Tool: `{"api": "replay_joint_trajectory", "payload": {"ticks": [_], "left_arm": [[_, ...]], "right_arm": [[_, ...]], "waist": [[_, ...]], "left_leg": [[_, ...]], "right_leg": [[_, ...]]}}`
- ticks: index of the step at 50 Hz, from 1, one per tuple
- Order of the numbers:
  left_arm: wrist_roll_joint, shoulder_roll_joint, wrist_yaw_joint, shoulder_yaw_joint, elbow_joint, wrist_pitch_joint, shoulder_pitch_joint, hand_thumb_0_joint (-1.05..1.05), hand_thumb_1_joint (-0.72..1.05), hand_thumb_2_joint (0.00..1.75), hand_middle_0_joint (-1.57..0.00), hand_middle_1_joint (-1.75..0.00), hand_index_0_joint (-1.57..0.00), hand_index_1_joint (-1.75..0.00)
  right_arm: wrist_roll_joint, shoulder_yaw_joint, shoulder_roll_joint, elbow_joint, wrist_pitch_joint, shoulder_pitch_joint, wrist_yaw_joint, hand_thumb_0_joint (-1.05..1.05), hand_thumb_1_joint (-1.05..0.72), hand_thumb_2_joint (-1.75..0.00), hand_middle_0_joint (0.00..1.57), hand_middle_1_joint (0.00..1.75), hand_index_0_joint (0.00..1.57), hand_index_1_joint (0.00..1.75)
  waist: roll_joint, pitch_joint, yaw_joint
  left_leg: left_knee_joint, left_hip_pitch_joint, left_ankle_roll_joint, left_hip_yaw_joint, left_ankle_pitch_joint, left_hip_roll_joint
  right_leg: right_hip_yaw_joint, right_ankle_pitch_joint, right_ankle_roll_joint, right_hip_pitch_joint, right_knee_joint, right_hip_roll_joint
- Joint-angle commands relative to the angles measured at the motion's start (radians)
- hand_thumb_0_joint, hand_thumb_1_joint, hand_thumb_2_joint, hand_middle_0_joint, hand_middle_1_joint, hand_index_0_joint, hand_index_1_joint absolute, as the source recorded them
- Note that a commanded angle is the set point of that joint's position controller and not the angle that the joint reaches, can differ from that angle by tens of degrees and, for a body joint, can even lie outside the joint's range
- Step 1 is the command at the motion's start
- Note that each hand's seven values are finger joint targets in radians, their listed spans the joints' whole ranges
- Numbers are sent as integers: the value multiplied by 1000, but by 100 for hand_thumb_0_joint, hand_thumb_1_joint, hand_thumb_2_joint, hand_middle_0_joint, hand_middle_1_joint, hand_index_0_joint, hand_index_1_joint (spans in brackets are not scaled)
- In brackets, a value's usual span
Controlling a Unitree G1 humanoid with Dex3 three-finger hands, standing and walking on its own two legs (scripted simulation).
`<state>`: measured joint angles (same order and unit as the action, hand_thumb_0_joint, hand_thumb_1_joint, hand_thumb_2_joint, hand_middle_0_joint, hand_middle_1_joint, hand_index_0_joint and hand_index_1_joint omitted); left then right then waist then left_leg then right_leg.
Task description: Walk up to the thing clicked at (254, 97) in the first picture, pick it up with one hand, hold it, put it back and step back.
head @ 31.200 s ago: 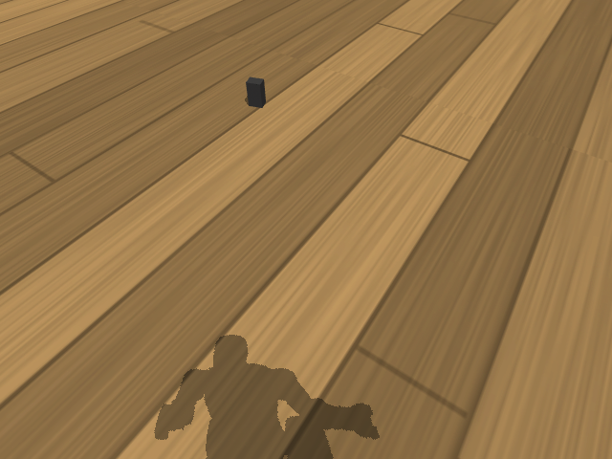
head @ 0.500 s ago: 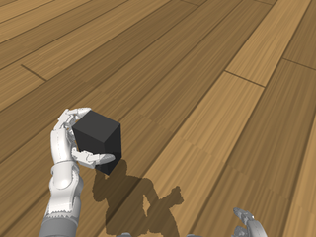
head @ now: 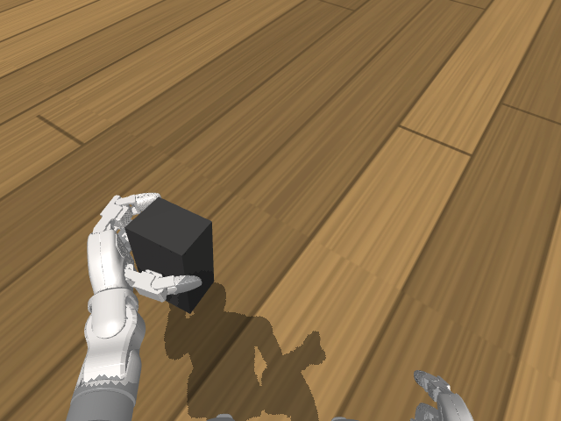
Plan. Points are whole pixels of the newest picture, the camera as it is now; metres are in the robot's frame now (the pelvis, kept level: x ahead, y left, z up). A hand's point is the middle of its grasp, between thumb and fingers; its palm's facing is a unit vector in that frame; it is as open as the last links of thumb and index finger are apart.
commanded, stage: hold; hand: left
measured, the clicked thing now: (175, 258) +0.34 +0.16 +0.02
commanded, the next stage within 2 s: crouch in 0.36 s
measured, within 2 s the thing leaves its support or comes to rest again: neither
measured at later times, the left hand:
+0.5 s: hand (158, 249) +0.34 +0.17 +0.06, palm faces +0.25 -0.97 -0.02, open 13.1 cm
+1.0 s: hand (163, 292) +0.34 +0.21 -0.10, palm faces +0.32 -0.95 -0.02, open 13.0 cm
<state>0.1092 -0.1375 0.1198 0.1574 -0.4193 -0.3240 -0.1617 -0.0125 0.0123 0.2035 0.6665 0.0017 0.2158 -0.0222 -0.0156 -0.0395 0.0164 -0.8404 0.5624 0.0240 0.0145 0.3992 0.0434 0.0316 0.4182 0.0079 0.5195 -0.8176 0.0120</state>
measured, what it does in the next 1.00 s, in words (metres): lowers itself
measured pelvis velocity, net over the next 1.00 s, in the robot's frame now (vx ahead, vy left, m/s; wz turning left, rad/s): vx -0.03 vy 0.00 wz -0.02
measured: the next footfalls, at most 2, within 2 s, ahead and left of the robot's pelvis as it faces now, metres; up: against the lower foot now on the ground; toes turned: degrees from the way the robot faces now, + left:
none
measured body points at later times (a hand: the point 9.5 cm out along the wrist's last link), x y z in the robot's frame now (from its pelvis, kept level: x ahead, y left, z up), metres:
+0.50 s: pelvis +0.00 +0.00 +0.00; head +0.04 +0.00 +0.45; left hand +0.32 +0.22 +0.06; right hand +0.13 -0.25 -0.11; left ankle +0.01 +0.13 -0.70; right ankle +0.00 -0.12 -0.70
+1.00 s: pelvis -0.03 +0.00 -0.09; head +0.09 +0.02 +0.34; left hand +0.32 +0.25 -0.10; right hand +0.10 -0.26 -0.21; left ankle +0.01 +0.13 -0.70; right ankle +0.00 -0.12 -0.70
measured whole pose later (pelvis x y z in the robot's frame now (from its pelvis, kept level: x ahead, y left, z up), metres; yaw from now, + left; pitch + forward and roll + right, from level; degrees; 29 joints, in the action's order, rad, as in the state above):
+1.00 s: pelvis -0.03 +0.00 -0.09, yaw -1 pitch +23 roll -2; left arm 0.11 -0.19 0.05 0.32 -0.80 -0.69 -0.32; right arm -0.06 0.03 0.24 0.67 0.02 0.17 0.04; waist 0.00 -0.16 0.05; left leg -1.34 1.19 0.03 0.04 0.55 0.05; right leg 0.04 0.58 0.00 1.15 -1.32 0.00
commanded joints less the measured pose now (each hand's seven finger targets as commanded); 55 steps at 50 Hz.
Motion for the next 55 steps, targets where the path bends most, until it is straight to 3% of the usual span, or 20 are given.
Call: {"api": "replay_joint_trajectory", "payload": {"ticks": [1, 5, 6, 7, 8, 11, 13, 14, 17, 18, 19, 23, 25, 28, 29, 33, 42, 46, 47, 55], "left_arm": [[1, -110, 0, 17, 217, -83, -270, 0, -14, 99, -106, -120, -110, -119], [8, -107, 0, 12, 282, -91, -298, 0, -14, 99, -107, -121, -111, -120], [8, -133, 6, 55, 200, -84, -237, 0, -15, 99, -108, -122, -112, -120], [6, -117, 3, 19, 300, -94, -301, 0, -13, 99, -107, -121, -111, -120], [5, -137, 5, 42, 275, -93, -305, 0, -16, 100, -108, -121, -111, -120], [7, -112, 1, 27, 229, -90, -259, 0, -15, 99, -106, -120, -109, -118], [13, -134, -2, 48, 238, -97, -275, 0, -15, 97, -104, -118, -108, -116], [12, -113, -6, 9, 323, -104, -332, 0, -14, 97, -105, -119, -109, -117], [7, -132, -3, 39, 230, -88, -276, 0, -16, 97, -105, -118, -108, -116], [9, -115, -3, 15, 283, -94, -321, 0, -15, 97, -104, -118, -108, -116], [11, -127, 0, 45, 226, -92, -274, 0, -15, 98, -105, -119, -109, -117], [5, -128, -4, 38, 234, -93, -256, 0, -8, 106, -110, -126, -114, -125], [4, -128, -6, 37, 218, -93, -249, 0, -18, 98, -103, -115, -106, -113], [19, -95, -16, 28, 204, -108, -248, 0, -19, 94, -100, -112, -104, -110], [16, -124, -19, 61, 148, -112, -231, 0, -23, 94, -100, -112, -104, -110], [11, -116, -19, 66, 131, -164, -275, 0, -25, 93, -100, -113, -105, -110], [14, -149, -54, 135, -125, -348, -344, 0, -21, 95, -105, -116, -109, -113], [16, -223, -62, 202, -168, -441, -387, 0, -16, 97, -106, -118, -111, -115], [14, -202, -65, 180, -176, -457, -400, 0, -16, 98, -105, -117, -110, -114], [17, -310, -74, 268, -240, -521, -511, 0, -18, 98, -104, -115, -107, -114]], "right_arm": [[0, 57, 143, -118, 35, -14, -12, 0, -92, -90, 20, 30, 20, 30], [3, 55, 137, -133, 37, -23, -5, 0, -92, -90, 20, 30, 20, 30], [5, 54, 138, -125, 32, -20, -7, 0, -92, -90, 20, 30, 20, 30], [4, 51, 133, -143, 34, -33, -9, 0, -91, -90, 20, 30, 20, 30], [5, 51, 134, -136, 34, -33, -9, 0, -92, -90, 20, 30, 20, 30], [4, 54, 140, -130, 33, -34, -11, 0, -91, -90, 20, 30, 20, 30], [3, 55, 139, -126, 34, -24, -14, 0, -92, -90, 20, 30, 20, 30], [5, 47, 129, -147, 35, -41, -14, 0, -91, -90, 20, 30, 20, 30], [4, 52, 138, -126, 35, -24, -16, 0, -92, -90, 20, 30, 20, 30], [5, 46, 129, -135, 37, -39, -16, 0, -91, -90, 20, 30, 20, 30], [4, 49, 132, -129, 34, -31, -16, 0, -92, -90, 20, 30, 20, 30], [5, 49, 133, -130, 34, -43, -17, 0, -89, -90, 20, 30, 20, 30], [6, 50, 134, -131, 32, -41, -16, 0, -92, -90, 20, 30, 20, 30], [6, 50, 132, -130, 35, -41, -11, 0, -92, -90, 20, 30, 20, 30], [2, 58, 143, -113, 35, -26, -9, 0, -92, -90, 20, 30, 20, 30], [-5, 59, 136, -117, 36, -31, 2, 0, -92, -90, 20, 30, 20, 30], [-30, 68, 151, -94, 47, -19, 32, 0, -92, -90, 20, 30, 20, 30], [-40, 67, 168, -90, 49, -24, 52, 0, -91, -90, 20, 30, 20, 30], [-43, 67, 170, -91, 46, -20, 57, 0, -91, -90, 20, 30, 20, 30], [-59, 68, 205, -70, 30, -22, 75, 0, -92, -90, 20, 30, 20, 30]], "waist": [[-1, -281, 11], [-17, -297, 6], [7, -269, -3], [8, -292, 3], [7, -271, 4], [5, -246, 10], [23, -295, 6], [6, -326, 10], [15, -286, 9], [4, -283, 6], [22, -276, 5], [13, -257, 4], [29, -256, 4], [36, -253, 13], [47, -238, 20], [32, -241, 18], [26, -356, 38], [-37, -486, 17], [-44, -530, 25], [-51, -679, 33]], "left_leg": [[101, -175, -21, -9, -285, -23], [110, -173, -17, -8, -271, -24], [105, -146, -20, -11, -258, -26], [109, -151, -22, -13, -244, -28], [113, -149, -22, -14, -219, -29], [117, -138, -22, -13, -198, -27], [99, -152, -27, -16, -238, -29], [99, -166, -26, -19, -256, -32], [98, -152, -28, -22, -247, -33], [103, -155, -25, -21, -230, -34], [103, -150, -27, -21, -226, -34], [110, -144, -26, -20, -205, -34], [106, -127, -26, -20, -210, -33], [88, -109, -28, -15, -227, -31], [78, -98, -32, -12, -231, -27], [36, -41, -31, -14, -189, -29], [-224, 220, -37, 3, -130, -30], [-372, 347, -36, 15, -108, -29], [-412, 365, -38, 17, -123, -28], [-637, 613, -38, 29, -78, -21]], "right_leg": [[13, -324, -9, -90, 101, -24], [14, -310, -13, -108, 102, -24], [13, -304, -9, -108, 109, -22], [8, -301, -7, -114, 113, -21], [8, -274, -7, -105, 118, -20], [10, -256, -9, -80, 116, -22], [3, -301, -2, -109, 115, -15], [-2, -327, -1, -127, 112, -12], [-2, -319, 0, -111, 119, -12], [-1, -298, -3, -102, 123, -13], [1, -293, 0, -114, 125, -12], [1, -268, -2, -96, 126, -13], [3, -274, -3, -97, 121, -14], [4, -295, -4, -78, 99, -13], [6, -298, -3, -54, 90, -16], [-2, -258, -8, 11, 54, -10], [-12, -188, -16, 280, -187, -11], [-11, -136, -27, 446, -343, -20], [-15, -148, -26, 476, -377, -19], [-30, -92, -24, 670, -591, -29]]}}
